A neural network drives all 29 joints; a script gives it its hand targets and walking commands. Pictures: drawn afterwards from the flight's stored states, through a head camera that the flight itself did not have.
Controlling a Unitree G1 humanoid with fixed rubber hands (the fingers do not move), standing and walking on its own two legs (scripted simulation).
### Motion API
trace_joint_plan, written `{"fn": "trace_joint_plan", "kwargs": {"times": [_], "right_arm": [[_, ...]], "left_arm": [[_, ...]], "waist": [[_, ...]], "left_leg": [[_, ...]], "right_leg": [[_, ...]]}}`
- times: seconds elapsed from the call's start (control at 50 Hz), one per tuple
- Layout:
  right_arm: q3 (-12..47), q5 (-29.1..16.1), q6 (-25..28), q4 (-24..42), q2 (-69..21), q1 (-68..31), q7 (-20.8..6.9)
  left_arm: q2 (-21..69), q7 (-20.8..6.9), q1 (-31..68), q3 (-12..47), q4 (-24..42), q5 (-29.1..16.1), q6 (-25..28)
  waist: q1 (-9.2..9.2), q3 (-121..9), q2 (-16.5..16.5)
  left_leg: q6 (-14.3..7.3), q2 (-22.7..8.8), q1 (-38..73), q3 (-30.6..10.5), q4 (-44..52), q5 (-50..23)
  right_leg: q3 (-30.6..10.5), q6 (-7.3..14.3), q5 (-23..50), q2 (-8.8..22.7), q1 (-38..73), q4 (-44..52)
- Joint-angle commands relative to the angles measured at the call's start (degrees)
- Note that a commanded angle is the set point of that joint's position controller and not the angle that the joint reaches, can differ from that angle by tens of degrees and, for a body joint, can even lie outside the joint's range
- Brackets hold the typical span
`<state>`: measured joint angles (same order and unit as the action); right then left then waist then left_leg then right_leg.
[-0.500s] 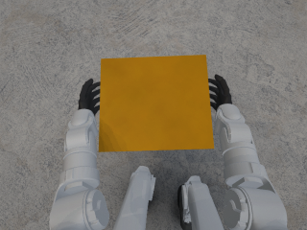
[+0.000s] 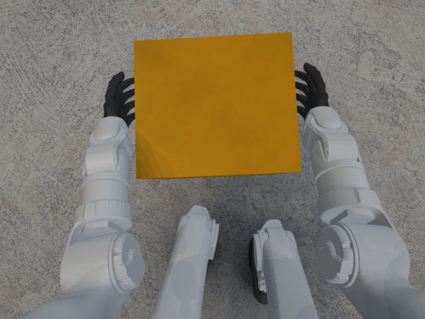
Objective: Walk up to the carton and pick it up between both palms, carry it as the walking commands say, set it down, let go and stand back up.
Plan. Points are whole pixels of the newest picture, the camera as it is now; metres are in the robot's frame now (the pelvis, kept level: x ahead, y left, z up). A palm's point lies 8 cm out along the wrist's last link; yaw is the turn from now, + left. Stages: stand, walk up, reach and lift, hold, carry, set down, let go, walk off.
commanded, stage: set down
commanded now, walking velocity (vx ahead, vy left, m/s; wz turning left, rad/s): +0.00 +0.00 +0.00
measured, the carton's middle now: (216, 122) +0.48 +0.09 -0.18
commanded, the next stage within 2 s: none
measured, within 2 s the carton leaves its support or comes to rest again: rests again in 1.68 s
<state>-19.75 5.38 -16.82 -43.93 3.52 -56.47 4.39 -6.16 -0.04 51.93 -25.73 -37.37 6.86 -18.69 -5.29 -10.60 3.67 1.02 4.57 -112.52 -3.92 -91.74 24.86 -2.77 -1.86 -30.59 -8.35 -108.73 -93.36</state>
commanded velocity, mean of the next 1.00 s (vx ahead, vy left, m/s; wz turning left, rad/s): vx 0.00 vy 0.00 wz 0.00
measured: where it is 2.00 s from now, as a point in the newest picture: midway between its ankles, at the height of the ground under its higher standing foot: (227, 270)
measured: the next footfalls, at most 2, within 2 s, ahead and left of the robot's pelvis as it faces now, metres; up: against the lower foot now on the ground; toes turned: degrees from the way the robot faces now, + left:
none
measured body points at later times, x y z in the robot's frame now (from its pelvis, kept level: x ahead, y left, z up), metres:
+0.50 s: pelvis -0.01 +0.00 -0.07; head +0.30 +0.04 +0.26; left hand +0.46 +0.27 -0.18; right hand +0.53 -0.08 -0.19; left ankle +0.11 +0.11 -0.50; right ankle +0.08 -0.12 -0.50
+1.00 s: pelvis -0.02 +0.00 -0.12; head +0.33 +0.05 +0.15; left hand +0.49 +0.28 -0.27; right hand +0.55 -0.07 -0.27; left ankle +0.11 +0.11 -0.50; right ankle +0.08 -0.12 -0.50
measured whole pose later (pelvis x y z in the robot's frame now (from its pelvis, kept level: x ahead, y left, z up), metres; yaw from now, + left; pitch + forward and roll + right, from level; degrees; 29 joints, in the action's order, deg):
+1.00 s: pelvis -0.02 +0.00 -0.12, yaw -2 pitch +44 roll -3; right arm -14.3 0.0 -15.8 -51.8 11.1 -77.6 7.7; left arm -16.0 1.2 71.1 -22.3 -45.1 2.2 -17.2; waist -6.7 8.5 4.0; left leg 1.3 4.2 -131.4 -2.6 -115.2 27.7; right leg -1.3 -3.5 -34.2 -10.9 -127.5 -117.2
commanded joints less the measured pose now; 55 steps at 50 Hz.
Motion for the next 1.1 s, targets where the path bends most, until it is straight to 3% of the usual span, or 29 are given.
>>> {"fn": "trace_joint_plan", "kwargs": {"times": [0.0, 0.44, 0.94, 1.08], "right_arm": [[26.36, -7.23, 2.54, 4.72, -54.41, -38.48, -12.39], [26.39, -8.97, 2.32, 4.97, -51.39, -48.59, -9.34], [26.39, -12.23, 4.07, 2.32, -44.47, -59.23, -8.74], [27.17, -12.84, 5.4, 1.66, -44.64, -60.21, -8.43]], "left_arm": [[52.1, -13.77, 36.9, 30.46, 2.59, -8.33, 0.59], [44.79, -14.57, 46.73, 27.78, 1.87, -9.9, 1.09], [38.46, -13.76, 57.52, 28.88, 1.01, -12.6, 3.29], [37.81, -14.08, 58.6, 28.47, 0.25, -13.39, 4.5]], "waist": [[-3.44, -59.12, -2.73], [-4.79, -60.54, -0.41], [-6.0, -57.24, -1.55], [-6.74, -52.95, 1.38]], "left_leg": [[1.32, 1.51, 46.36, 4.79, 6.01, -19.29], [0.58, 1.32, 33.11, 7.63, -4.68, -18.54], [0.82, -0.51, 31.44, 7.1, -15.45, -20.09], [0.17, -0.53, 28.81, 6.15, -18.3, -22.62]], "right_leg": [[5.32, 1.12, 8.75, -2.85, 15.44, 6.68], [5.95, 0.6, 10.29, -3.07, 13.79, -3.76], [7.48, 1.01, 10.32, -2.55, 6.05, -15.96], [7.4, 1.1, 12.76, -2.43, 5.32, -18.66]]}}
